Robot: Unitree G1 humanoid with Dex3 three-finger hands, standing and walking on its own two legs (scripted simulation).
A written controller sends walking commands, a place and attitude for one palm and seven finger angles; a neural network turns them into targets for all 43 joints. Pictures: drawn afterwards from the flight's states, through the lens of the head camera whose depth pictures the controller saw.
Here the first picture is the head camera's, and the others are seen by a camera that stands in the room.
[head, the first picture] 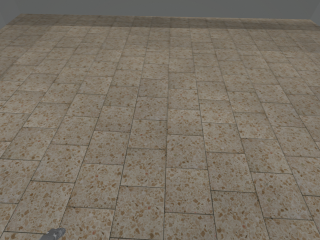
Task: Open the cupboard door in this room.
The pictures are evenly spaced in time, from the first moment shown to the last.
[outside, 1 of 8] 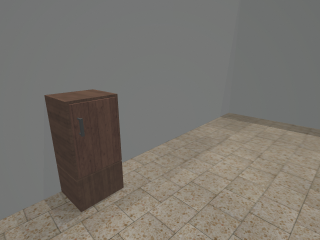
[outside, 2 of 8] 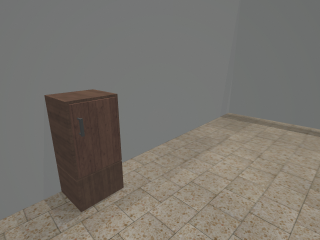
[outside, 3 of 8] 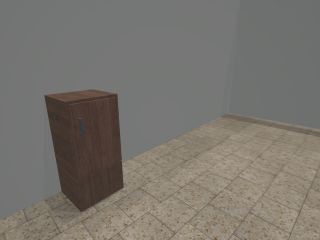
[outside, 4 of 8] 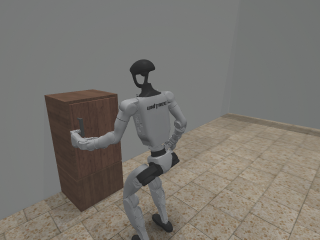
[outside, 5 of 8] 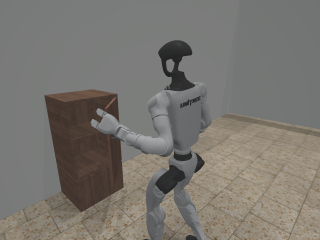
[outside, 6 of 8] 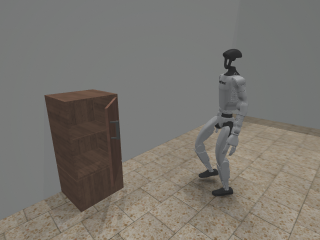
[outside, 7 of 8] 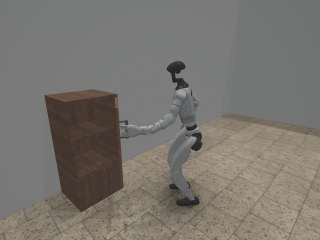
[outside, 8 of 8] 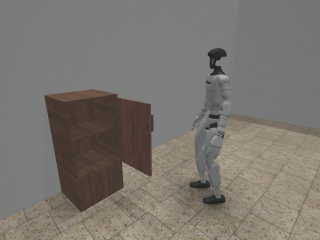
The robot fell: no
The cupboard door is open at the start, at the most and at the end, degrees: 0 92 91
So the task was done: yes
